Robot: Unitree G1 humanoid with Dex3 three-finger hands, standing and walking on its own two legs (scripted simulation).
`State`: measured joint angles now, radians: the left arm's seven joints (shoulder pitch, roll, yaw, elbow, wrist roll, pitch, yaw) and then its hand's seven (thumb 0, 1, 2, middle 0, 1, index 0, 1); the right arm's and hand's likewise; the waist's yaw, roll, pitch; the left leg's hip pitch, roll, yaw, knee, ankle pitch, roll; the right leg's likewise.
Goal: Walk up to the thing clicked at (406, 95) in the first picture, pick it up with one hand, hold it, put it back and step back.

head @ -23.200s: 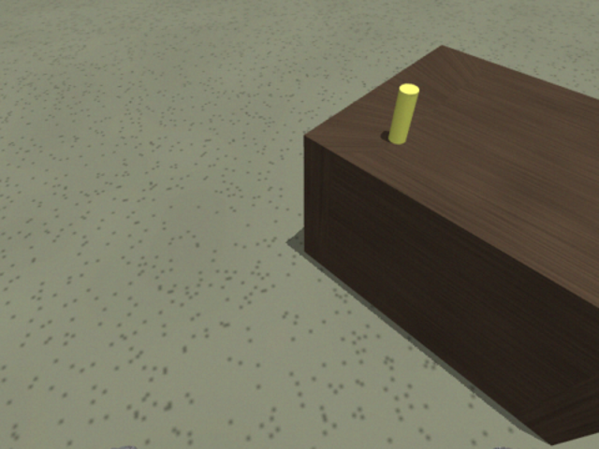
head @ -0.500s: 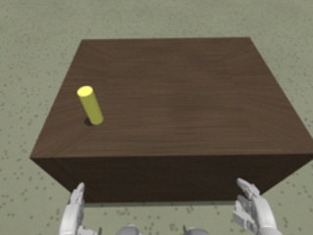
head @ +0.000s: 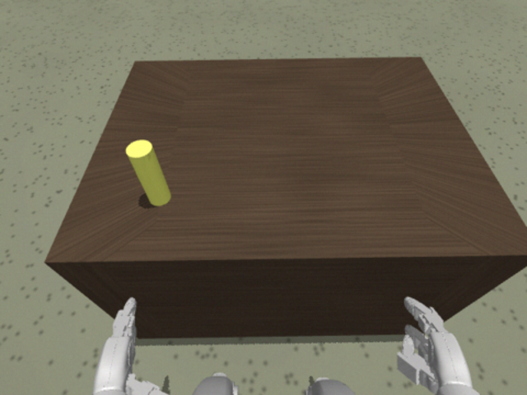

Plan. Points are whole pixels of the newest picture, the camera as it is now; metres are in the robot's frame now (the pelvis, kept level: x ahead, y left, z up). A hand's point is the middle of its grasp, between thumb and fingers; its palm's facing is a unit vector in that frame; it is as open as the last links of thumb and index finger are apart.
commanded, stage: home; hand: left
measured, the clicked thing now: (150, 175) +0.53 +0.26 -0.04
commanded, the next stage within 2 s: stand in 1.60 s
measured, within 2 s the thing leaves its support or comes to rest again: neither
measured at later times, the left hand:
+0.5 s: hand (152, 348) +0.19 +0.19 -0.05, palm faces +0.11 -0.97 -0.22, open 17.7 cm
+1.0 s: hand (154, 356) +0.18 +0.18 -0.05, palm faces +0.11 -0.97 -0.22, open 17.7 cm
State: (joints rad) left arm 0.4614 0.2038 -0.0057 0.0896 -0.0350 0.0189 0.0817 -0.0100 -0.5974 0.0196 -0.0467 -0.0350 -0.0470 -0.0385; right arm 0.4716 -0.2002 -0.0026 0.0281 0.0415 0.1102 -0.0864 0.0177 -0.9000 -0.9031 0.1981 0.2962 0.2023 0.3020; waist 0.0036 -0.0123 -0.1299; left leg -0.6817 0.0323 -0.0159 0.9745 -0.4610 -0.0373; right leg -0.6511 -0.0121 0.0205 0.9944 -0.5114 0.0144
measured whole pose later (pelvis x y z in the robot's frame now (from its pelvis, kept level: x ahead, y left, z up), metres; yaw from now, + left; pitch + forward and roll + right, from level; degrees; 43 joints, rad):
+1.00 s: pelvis +0.01 +0.01 +0.00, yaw +0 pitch +11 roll +0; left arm 0.49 0.20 0.00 0.02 -0.03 0.05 0.08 -0.01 -0.59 0.03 -0.05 -0.04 -0.05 -0.04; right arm 0.49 -0.20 0.00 0.00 0.03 0.13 -0.08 0.02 -0.90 -0.90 0.20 0.30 0.20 0.30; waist 0.00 -0.01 -0.15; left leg -0.71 0.03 -0.01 1.01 -0.49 -0.03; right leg -0.67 -0.02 0.02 1.01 -0.53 0.02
